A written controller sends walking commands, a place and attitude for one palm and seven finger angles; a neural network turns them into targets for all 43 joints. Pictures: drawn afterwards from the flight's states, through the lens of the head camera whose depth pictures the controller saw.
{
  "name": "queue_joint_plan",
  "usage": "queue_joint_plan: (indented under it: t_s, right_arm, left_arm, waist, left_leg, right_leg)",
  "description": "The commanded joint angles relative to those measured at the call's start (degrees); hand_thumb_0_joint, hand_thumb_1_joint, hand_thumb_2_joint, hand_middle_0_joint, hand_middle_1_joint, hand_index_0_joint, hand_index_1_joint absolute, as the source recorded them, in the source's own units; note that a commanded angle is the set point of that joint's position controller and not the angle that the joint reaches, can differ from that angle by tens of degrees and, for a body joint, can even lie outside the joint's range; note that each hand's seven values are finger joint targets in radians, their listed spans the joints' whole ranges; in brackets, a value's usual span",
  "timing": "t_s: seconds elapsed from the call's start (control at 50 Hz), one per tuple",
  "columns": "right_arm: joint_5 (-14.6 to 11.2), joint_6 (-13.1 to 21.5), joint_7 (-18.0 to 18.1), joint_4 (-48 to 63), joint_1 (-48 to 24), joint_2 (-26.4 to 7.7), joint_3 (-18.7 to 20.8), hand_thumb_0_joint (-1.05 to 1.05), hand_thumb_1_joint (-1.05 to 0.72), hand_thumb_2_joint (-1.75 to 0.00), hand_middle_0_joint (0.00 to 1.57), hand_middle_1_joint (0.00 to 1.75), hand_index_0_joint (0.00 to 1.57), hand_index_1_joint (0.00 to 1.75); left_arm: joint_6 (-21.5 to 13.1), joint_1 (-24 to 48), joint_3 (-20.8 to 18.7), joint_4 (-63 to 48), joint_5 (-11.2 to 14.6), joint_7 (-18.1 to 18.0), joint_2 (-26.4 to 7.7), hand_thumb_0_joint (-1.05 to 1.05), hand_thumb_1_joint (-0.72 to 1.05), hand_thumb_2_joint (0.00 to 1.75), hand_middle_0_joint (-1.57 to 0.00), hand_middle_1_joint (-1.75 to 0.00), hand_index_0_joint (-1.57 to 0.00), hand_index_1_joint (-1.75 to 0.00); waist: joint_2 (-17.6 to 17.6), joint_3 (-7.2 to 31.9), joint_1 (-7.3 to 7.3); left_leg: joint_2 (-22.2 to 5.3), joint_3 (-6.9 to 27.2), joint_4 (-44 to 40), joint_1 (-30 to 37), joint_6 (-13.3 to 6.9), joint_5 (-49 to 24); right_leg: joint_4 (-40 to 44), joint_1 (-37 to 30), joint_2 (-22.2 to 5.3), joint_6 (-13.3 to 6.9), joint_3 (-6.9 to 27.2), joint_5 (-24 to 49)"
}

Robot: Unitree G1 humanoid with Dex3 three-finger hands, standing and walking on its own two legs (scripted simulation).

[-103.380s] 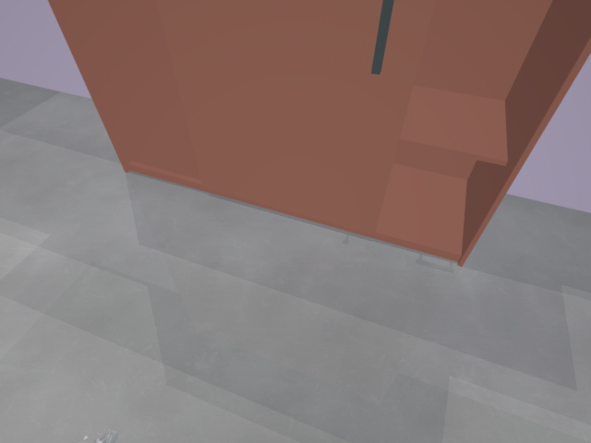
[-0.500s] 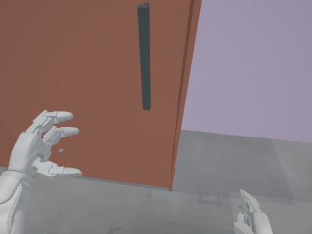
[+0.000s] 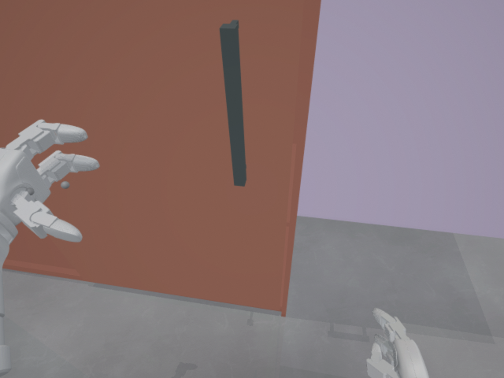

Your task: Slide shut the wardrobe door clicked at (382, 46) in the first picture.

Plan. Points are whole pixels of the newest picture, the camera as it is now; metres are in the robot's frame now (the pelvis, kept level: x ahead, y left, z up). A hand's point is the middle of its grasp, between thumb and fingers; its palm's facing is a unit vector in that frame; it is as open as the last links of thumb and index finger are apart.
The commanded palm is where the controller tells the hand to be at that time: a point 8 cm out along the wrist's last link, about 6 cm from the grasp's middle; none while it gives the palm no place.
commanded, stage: raise the hand with hooked fingers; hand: left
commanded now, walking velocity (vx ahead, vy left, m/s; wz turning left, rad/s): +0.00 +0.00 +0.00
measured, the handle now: (237, 114) +0.55 +0.10 +0.17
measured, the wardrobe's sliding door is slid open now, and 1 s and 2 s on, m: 0.01 0.01 0.01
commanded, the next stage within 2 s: move the hooked fingers beside the handle in 0.44 s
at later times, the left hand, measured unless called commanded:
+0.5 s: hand (87, 184) +0.29 +0.26 +0.21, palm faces +0.02 -0.99 -0.11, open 14.0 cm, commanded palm +0.25 +0.30 +0.22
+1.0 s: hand (130, 158) +0.35 +0.23 +0.20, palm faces -0.03 -1.00 -0.06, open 14.0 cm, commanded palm +0.32 +0.27 +0.21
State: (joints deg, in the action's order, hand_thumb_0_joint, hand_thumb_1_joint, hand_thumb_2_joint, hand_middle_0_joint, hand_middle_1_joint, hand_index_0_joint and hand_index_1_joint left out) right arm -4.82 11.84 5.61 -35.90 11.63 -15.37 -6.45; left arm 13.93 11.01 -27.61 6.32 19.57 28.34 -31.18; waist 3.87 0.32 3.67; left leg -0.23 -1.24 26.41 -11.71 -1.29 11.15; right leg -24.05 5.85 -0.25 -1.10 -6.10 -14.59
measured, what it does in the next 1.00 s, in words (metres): stands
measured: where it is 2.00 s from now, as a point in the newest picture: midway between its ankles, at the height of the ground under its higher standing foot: outside the picture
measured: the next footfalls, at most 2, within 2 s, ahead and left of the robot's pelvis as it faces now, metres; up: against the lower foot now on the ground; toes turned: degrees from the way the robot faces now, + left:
none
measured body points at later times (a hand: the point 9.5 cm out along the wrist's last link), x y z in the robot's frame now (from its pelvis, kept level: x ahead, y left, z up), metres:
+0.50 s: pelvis +0.01 -0.01 +0.00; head -0.02 -0.04 +0.45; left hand +0.28 +0.31 +0.22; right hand +0.20 -0.24 -0.07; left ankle +0.04 +0.10 -0.74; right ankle -0.01 -0.11 -0.74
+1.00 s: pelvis +0.01 -0.01 +0.00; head -0.01 -0.03 +0.45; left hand +0.35 +0.28 +0.21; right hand +0.18 -0.24 -0.08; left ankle +0.04 +0.10 -0.74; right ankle -0.01 -0.11 -0.74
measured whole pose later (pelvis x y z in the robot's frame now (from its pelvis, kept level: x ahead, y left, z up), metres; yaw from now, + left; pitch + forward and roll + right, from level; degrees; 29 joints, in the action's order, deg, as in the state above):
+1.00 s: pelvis +0.01 -0.01 +0.00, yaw -1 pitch -2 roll +0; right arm -5.3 10.8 6.0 -36.2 12.3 -15.8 -5.1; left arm 13.1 22.5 -21.4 17.6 16.1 23.3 -27.1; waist 3.3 0.8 1.3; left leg -0.5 -2.1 26.9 -12.9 -0.9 12.1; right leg -26.2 8.2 -0.1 -1.5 -5.0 -16.1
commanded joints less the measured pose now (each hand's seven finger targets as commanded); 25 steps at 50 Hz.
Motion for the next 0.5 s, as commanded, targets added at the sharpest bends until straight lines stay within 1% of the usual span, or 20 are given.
queue_joint_plan:
  t_s: [0.0,0.04,0.06,0.08,0.1,0.12,0.14,0.16,0.18,0.2,0.22,0.24,0.26,0.3,0.36,0.38,0.4,0.44,0.46,0.48]
  right_arm:
    - [-0.52,3.34,-0.16,10.38,-8.35,-7.19,3.74,0.0,-0.9,-0.9,0.2,0.3,0.2,0.3]
    - [-0.76,3.18,-0.3,10.75,-8.53,-7.62,4.0,0.0,-0.9,-0.9,0.2,0.3,0.2,0.3]
    - [-0.66,3.27,-0.31,11.17,-8.64,-7.5,4.22,0.0,-0.9,-0.9,0.2,0.3,0.2,0.3]
    - [-0.69,3.32,-0.3,11.33,-8.82,-7.55,4.25,0.0,-0.9,-0.9,0.2,0.3,0.2,0.3]
    - [-0.47,3.4,-0.41,11.69,-9.28,-7.27,4.19,0.0,-0.9,-0.9,0.2,0.3,0.2,0.3]
    - [-0.36,3.49,-0.28,11.72,-9.19,-7.14,4.2,0.0,-0.9,-0.9,0.2,0.3,0.2,0.3]
    - [-0.26,3.59,-0.16,11.67,-8.94,-7.0,4.31,0.0,-0.9,-0.9,0.2,0.3,0.2,0.3]
    - [-0.29,3.52,0.0,11.37,-8.71,-6.95,4.29,0.0,-0.9,-0.9,0.2,0.3,0.2,0.3]
    - [-0.38,3.56,0.08,11.17,-8.75,-6.94,4.25,0.0,-0.9,-0.9,0.2,0.3,0.2,0.3]
    - [-0.27,3.53,0.07,10.97,-8.62,-6.87,4.26,0.0,-0.9,-0.9,0.2,0.3,0.2,0.3]
    - [-0.29,3.63,0.2,10.91,-8.79,-6.93,4.35,0.0,-0.9,-0.9,0.2,0.3,0.2,0.3]
    - [-0.28,3.67,0.37,10.81,-8.68,-6.92,4.32,0.0,-0.9,-0.9,0.2,0.3,0.2,0.3]
    - [-0.41,3.71,0.45,10.86,-8.62,-6.82,4.33,0.0,-0.9,-0.9,0.2,0.3,0.2,0.3]
    - [-0.37,3.43,0.48,10.74,-8.11,-6.97,4.26,0.0,-0.9,-0.9,0.2,0.3,0.2,0.3]
    - [-0.5,3.4,0.61,10.71,-8.49,-7.11,4.3,0.0,-0.9,-0.9,0.2,0.3,0.2,0.3]
    - [-0.62,3.35,0.62,10.75,-8.58,-7.11,4.26,0.0,-0.9,-0.9,0.2,0.3,0.2,0.3]
    - [-0.5,3.17,0.48,10.75,-8.39,-7.04,4.24,0.0,-0.9,-0.9,0.2,0.3,0.2,0.3]
    - [-0.56,3.19,0.47,10.72,-8.72,-7.16,4.34,0.0,-0.9,-0.9,0.2,0.3,0.2,0.3]
    - [-0.69,3.25,0.47,10.83,-9.08,-7.01,4.27,0.0,-0.9,-0.9,0.2,0.3,0.2,0.3]
    - [-0.62,3.36,0.57,10.95,-8.9,-7.03,4.35,0.0,-0.9,-0.9,0.2,0.3,0.2,0.3]
  left_arm:
    - [-1.79,14.18,-3.84,-5.86,1.66,1.35,-13.65,0.0,-0.5,0.3,-0.3,-1.2,-0.3,-1.2]
    - [-1.58,14.94,-4.03,-7.41,1.47,1.32,-14.39,0.0,-0.5,0.3,-0.3,-1.2,-0.3,-1.2]
    - [-1.81,14.62,-5.23,-8.2,1.54,1.05,-15.36,0.0,-0.5,0.3,-0.3,-1.2,-0.3,-1.2]
    - [-2.31,15.15,-5.83,-10.22,1.47,0.63,-16.01,0.0,-0.5,0.3,-0.3,-1.2,-0.3,-1.2]
    - [-2.97,15.97,-7.09,-12.79,1.71,0.12,-17.35,0.0,-0.5,0.3,-0.3,-1.2,-0.3,-1.2]
    - [-3.64,16.86,-8.11,-14.54,1.77,-0.42,-18.18,0.0,-0.5,0.3,-0.3,-1.2,-0.3,-1.2]
    - [-4.1,16.06,-8.88,-14.19,1.94,-0.92,-18.17,0.0,-0.5,0.3,-0.3,-1.2,-0.3,-1.2]
    - [-4.33,15.62,-8.54,-13.5,1.88,-1.11,-17.49,0.0,-0.5,0.3,-0.3,-1.2,-0.3,-1.2]
    - [-4.55,16.09,-8.05,-13.28,1.79,-1.44,-16.83,0.0,-0.5,0.3,-0.3,-1.2,-0.3,-1.2]
    - [-4.73,16.04,-8.2,-13.92,1.73,-1.73,-17.37,0.0,-0.5,0.3,-0.3,-1.2,-0.3,-1.2]
    - [-4.63,16.66,-8.19,-13.97,1.47,-1.98,-17.39,0.0,-0.5,0.3,-0.3,-1.2,-0.3,-1.2]
    - [-4.4,17.06,-7.67,-14.22,1.05,-2.32,-16.88,0.0,-0.5,0.3,-0.3,-1.2,-0.3,-1.2]
    - [-4.14,16.89,-7.09,-14.02,0.77,-2.4,-16.51,0.0,-0.5,0.3,-0.3,-1.2,-0.3,-1.2]
    - [-3.4,15.69,-6.54,-12.69,0.83,-2.25,-16.08,0.0,-0.5,0.3,-0.3,-1.2,-0.3,-1.2]
    - [-2.76,15.44,-6.41,-11.45,0.98,-1.55,-15.7,0.0,-0.5,0.3,-0.3,-1.2,-0.3,-1.2]
    - [-2.58,15.62,-6.05,-11.18,1.02,-1.39,-15.47,0.0,-0.5,0.3,-0.3,-1.2,-0.3,-1.2]
    - [-2.67,15.24,-6.19,-11.16,1.46,-1.15,-15.53,0.0,-0.5,0.3,-0.3,-1.2,-0.3,-1.2]
    - [-2.78,15.33,-6.89,-10.63,1.66,-0.96,-15.96,0.0,-0.5,0.3,-0.3,-1.2,-0.3,-1.2]
    - [-3.09,16.21,-6.18,-11.82,1.61,-0.88,-15.5,0.0,-0.5,0.3,-0.3,-1.2,-0.3,-1.2]
    - [-3.22,16.01,-6.74,-11.69,1.59,-1.04,-15.94,0.0,-0.5,0.3,-0.3,-1.2,-0.3,-1.2]
  waist:
    - [-0.9,7.63,-0.5]
    - [-1.33,8.54,-0.8]
    - [-1.54,9.45,-0.58]
    - [-0.45,10.6,-0.54]
    - [0.44,11.2,0.02]
    - [0.86,12.35,-0.17]
    - [-0.22,12.8,-0.23]
    - [0.22,12.38,-0.41]
    - [0.26,10.99,-0.62]
    - [0.35,10.25,-0.35]
    - [1.92,9.77,-0.59]
    - [3.34,9.7,-0.62]
    - [4.16,9.62,-0.79]
    - [1.73,8.81,-0.56]
    - [0.3,9.37,-0.96]
    - [0.43,9.23,-1.07]
    - [-0.92,9.05,-0.85]
    - [-1.33,10.02,-0.91]
    - [-0.01,10.02,-1.15]
    - [-0.44,10.87,-1.01]
  left_leg:
    - [0.61,4.12,-2.75,7.17,-0.54,-5.14]
    - [0.62,3.88,-2.45,6.97,-0.66,-5.11]
    - [0.7,3.93,-2.19,7.14,-0.68,-4.96]
    - [0.76,3.7,-2.05,7.64,-0.71,-5.33]
    - [0.81,3.42,-1.42,7.88,-0.68,-6.4]
    - [0.88,3.4,-1.54,8.37,-0.8,-6.95]
    - [0.84,3.24,-1.29,8.51,-0.88,-7.27]
    - [0.79,2.99,-1.25,8.53,-0.89,-7.14]
    - [0.66,3.01,-1.55,8.29,-0.81,-6.87]
    - [0.58,2.98,-1.46,8.16,-0.85,-7.11]
    - [0.67,2.84,-1.55,8.09,-0.85,-6.56]
    - [0.69,2.88,-1.88,8.42,-0.81,-7.05]
    - [0.73,2.75,-1.99,8.75,-0.79,-6.88]
    - [0.65,2.89,-2.13,8.29,-0.81,-6.97]
    - [0.67,2.91,-1.67,8.3,-0.98,-6.77]
    - [0.63,2.83,-1.55,8.25,-0.95,-6.51]
    - [0.64,2.9,-1.31,7.77,-0.85,-6.57]
    - [0.73,2.78,-0.89,7.73,-0.96,-6.41]
    - [0.73,2.72,-0.9,8.18,-0.94,-6.29]
    - [0.74,2.89,-0.96,8.42,-0.96,-6.56]
  right_leg:
    - [4.1,5.68,0.85,-0.55,3.62,8.87]
    - [3.61,6.08,0.64,-0.19,3.54,8.84]
    - [3.48,6.01,0.56,-0.13,3.8,8.38]
    - [3.32,5.53,0.51,-0.12,3.83,8.45]
    - [3.37,4.53,0.35,-0.15,4.63,9.52]
    - [3.2,3.99,0.3,-0.13,4.44,10.24]
    - [3.05,3.79,0.28,0.04,4.43,10.91]
    - [3.04,4.17,0.32,0.15,4.45,11.0]
    - [3.07,4.69,0.46,0.18,3.95,10.56]
    - [3.44,4.55,0.38,0.21,4.53,10.83]
    - [3.55,5.09,0.24,0.23,4.73,10.53]
    - [3.16,5.01,0.38,-0.05,3.99,10.75]
    - [3.23,5.29,0.4,-0.01,3.91,10.61]
    - [3.53,4.97,0.58,0.09,3.78,10.8]
    - [3.35,5.32,0.22,0.49,4.27,11.65]
    - [3.36,5.64,0.22,0.56,4.32,11.32]
    - [3.54,5.04,0.1,0.7,4.68,11.5]
    - [3.22,5.15,-0.06,0.91,4.93,11.89]
    - [3.23,5.56,-0.05,0.88,4.92,11.42]
    - [2.9,5.36,0.1,0.75,4.5,11.5]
